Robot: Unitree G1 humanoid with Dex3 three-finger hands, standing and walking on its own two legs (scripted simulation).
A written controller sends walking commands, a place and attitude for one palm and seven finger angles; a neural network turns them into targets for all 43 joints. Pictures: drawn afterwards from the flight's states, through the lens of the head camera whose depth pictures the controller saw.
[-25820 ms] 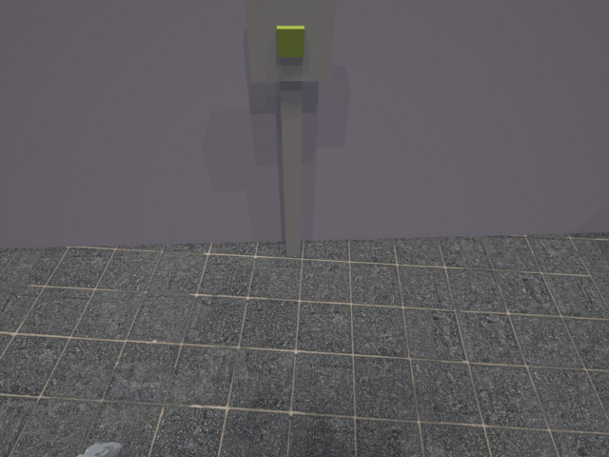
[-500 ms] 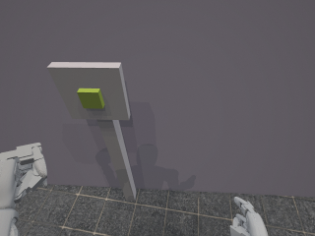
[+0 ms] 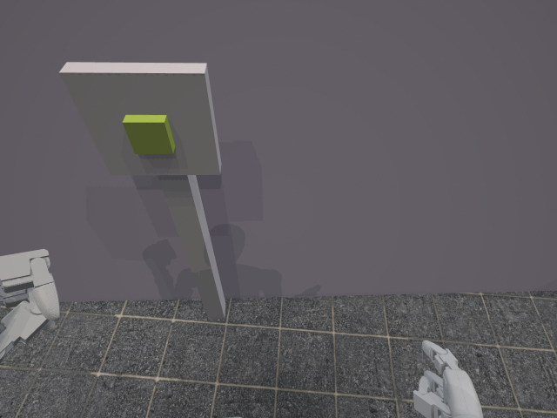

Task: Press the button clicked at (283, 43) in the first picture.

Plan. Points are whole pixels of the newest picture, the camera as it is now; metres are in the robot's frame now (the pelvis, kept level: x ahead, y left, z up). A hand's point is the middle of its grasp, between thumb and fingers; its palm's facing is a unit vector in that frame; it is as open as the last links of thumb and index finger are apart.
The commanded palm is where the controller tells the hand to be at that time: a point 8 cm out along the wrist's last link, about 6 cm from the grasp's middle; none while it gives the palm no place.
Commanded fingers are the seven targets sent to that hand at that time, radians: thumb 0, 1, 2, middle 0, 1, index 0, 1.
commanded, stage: step back with the hand held close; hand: left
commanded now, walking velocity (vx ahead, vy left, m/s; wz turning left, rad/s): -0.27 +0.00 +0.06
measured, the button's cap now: (150, 133) +0.51 +0.25 +0.12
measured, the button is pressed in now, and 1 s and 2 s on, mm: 0 0 0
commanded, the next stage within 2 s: stop stepping back and stand still in 0.60 s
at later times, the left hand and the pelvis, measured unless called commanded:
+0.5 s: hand out of the picture +0.12 +0.30 +0.18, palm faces +0.42 -0.81 -0.40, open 3.1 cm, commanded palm +0.04 +0.33 +0.18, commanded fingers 0.00 0.90 0.90 -1.30 -1.50 -1.30 -1.50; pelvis -0.08 +0.04 +0.00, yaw +2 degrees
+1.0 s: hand out of the picture -0.01 +0.36 +0.20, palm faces +0.22 -0.87 -0.44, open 3.1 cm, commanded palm -0.06 +0.41 +0.18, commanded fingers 0.00 0.90 0.90 -1.30 -1.50 -1.30 -1.50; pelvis -0.21 +0.14 +0.02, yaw -3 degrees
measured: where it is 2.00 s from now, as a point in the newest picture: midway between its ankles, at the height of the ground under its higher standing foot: outside the picture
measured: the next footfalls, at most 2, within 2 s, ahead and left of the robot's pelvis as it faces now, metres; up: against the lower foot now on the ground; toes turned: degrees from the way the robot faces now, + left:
right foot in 0.64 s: -0.19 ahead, -0.08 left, +0.00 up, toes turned -6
left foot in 0.76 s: +0.01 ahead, +0.11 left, +0.00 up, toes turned -3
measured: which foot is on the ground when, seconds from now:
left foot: down 0.00-0.62, up 0.64-0.74, down 0.76-0.98, up 1.00-1.00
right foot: down 0.00-0.34, up 0.36-0.62, down 0.64-0.76, up 0.78-1.00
